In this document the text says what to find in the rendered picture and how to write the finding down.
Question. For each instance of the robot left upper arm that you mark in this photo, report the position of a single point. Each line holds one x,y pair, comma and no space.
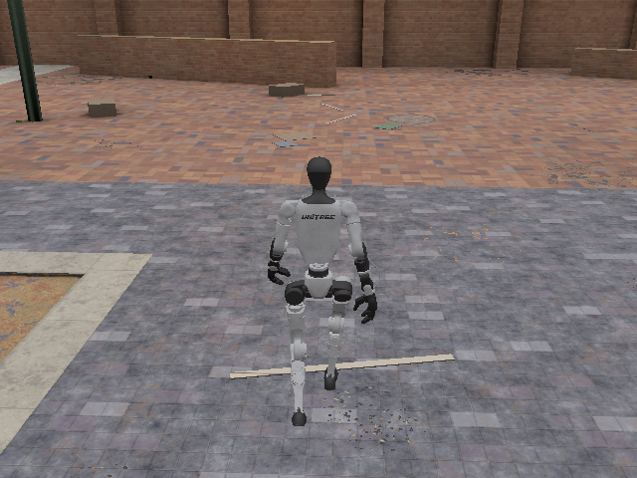
287,210

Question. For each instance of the robot left shin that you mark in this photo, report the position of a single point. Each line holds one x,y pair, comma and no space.
298,379

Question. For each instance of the robot left hand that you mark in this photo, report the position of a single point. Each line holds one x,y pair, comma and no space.
274,279

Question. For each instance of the robot right shin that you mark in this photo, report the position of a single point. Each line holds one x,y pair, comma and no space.
333,349

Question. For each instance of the robot right hand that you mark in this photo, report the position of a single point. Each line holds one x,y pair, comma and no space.
372,307

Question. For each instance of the robot right upper arm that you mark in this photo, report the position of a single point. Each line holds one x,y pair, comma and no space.
349,210

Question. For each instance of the robot shin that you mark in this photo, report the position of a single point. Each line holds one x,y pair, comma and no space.
333,349
298,379

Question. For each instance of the robot left forearm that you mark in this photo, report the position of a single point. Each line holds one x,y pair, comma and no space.
275,258

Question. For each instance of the robot right forearm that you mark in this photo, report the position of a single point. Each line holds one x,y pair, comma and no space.
364,274

